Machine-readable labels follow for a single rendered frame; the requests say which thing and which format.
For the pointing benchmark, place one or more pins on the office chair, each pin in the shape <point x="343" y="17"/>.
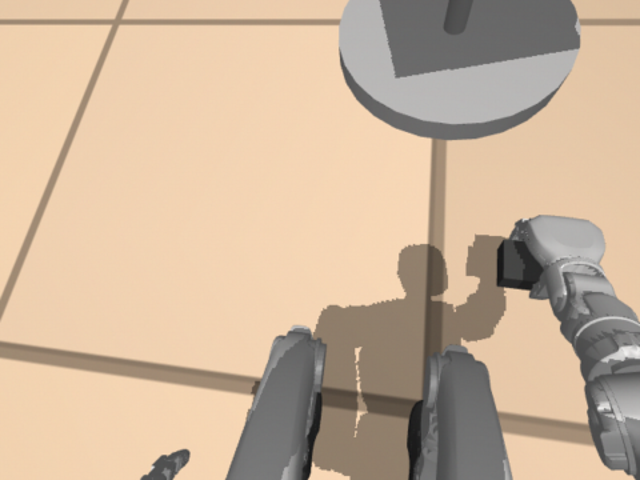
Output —
<point x="457" y="69"/>

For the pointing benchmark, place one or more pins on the left robot foot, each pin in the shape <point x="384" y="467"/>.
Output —
<point x="311" y="437"/>

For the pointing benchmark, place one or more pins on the small box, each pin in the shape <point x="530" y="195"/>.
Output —
<point x="516" y="266"/>

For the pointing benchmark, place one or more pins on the right robot hand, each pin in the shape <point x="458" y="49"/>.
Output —
<point x="554" y="238"/>

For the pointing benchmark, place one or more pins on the left robot hand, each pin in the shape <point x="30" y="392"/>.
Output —
<point x="166" y="467"/>

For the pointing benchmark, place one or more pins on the right robot foot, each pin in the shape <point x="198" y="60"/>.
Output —
<point x="414" y="439"/>

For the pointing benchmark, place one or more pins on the right robot arm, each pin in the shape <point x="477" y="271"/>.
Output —
<point x="605" y="335"/>

